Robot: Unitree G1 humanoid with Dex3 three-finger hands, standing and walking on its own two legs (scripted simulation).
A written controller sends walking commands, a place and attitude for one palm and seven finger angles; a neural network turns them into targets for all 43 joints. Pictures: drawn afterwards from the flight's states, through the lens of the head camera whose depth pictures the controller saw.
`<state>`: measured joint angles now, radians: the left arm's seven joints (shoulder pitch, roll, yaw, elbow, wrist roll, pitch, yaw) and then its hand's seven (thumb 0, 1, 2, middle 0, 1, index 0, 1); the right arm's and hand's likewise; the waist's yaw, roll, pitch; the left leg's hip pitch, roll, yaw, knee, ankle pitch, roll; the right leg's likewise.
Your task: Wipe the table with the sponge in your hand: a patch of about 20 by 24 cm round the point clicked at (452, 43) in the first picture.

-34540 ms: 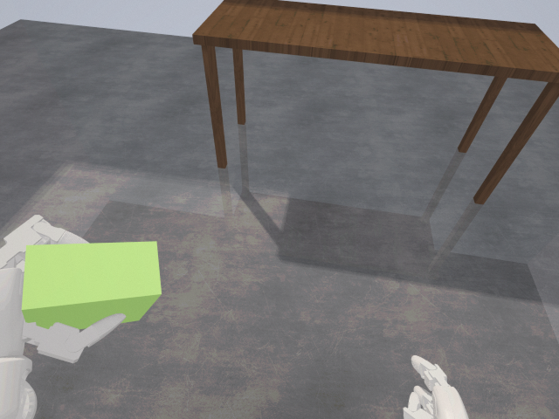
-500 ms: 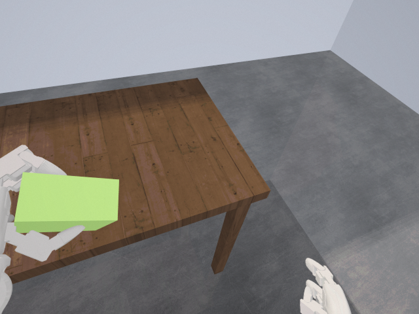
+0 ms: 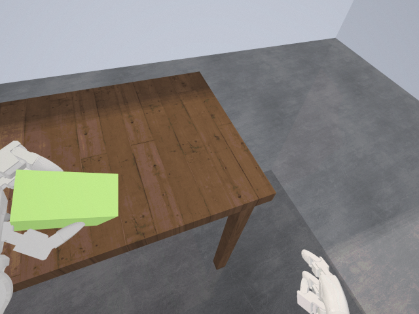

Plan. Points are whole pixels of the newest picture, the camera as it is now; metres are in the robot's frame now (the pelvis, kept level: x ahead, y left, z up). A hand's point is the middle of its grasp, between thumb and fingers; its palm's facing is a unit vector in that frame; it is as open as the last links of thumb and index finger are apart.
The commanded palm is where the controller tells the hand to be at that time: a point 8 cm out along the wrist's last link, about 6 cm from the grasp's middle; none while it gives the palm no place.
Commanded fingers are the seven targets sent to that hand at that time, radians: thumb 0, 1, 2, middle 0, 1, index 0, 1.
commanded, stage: look again from close up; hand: left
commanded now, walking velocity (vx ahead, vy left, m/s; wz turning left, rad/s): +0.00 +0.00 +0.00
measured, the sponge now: (78, 202) +0.24 +0.22 +0.13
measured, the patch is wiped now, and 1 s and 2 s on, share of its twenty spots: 0.00 0.00 0.00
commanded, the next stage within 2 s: come to a stop and stand still in 0.04 s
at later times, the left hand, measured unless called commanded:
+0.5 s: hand (44, 186) +0.23 +0.25 +0.17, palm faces +0.38 -0.83 -0.41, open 10.1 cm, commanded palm +0.16 +0.28 +0.17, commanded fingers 0.00 0.10 1.30 -1.20 -1.60 -1.20 -1.60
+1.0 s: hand (48, 219) +0.20 +0.24 +0.15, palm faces +0.36 -0.86 -0.36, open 10.1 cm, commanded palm +0.14 +0.28 +0.17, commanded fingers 0.00 0.10 1.30 -1.20 -1.60 -1.20 -1.60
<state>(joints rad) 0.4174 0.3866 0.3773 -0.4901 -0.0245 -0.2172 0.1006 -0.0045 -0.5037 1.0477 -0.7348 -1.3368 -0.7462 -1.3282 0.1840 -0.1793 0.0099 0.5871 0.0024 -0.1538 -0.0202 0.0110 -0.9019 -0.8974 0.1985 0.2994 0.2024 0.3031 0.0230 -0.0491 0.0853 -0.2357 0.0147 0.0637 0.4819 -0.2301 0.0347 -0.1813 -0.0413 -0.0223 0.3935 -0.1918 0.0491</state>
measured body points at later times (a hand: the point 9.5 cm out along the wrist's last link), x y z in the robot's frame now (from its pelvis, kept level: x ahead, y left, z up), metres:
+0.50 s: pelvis -0.01 +0.00 +0.00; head +0.02 +0.01 +0.45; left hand +0.21 +0.29 +0.20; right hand +0.18 -0.22 -0.08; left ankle +0.02 +0.09 -0.74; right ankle +0.01 -0.15 -0.74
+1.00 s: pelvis -0.02 +0.00 +0.00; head -0.01 +0.02 +0.45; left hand +0.18 +0.28 +0.17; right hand +0.15 -0.23 -0.06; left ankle +0.02 +0.09 -0.74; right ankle +0.01 -0.15 -0.74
